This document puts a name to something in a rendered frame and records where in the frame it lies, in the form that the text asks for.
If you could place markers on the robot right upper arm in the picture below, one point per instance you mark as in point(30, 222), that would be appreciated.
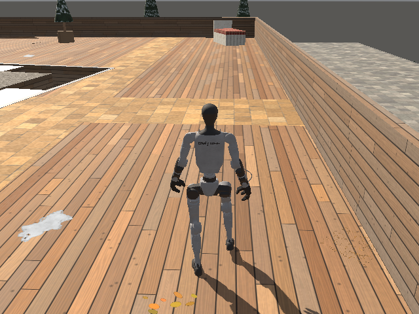
point(233, 149)

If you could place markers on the left robot forearm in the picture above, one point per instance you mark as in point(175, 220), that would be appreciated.
point(177, 172)

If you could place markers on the left robot thigh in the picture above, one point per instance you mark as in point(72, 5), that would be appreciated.
point(193, 200)

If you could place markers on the robot right hand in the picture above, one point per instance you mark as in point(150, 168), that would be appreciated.
point(246, 191)

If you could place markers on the robot left upper arm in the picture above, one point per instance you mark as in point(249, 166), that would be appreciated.
point(185, 148)

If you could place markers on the right robot forearm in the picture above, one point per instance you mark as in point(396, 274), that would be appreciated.
point(242, 176)

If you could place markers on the robot left hand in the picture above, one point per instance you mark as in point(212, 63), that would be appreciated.
point(178, 183)

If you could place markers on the right robot shin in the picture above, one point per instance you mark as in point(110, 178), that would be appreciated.
point(228, 222)

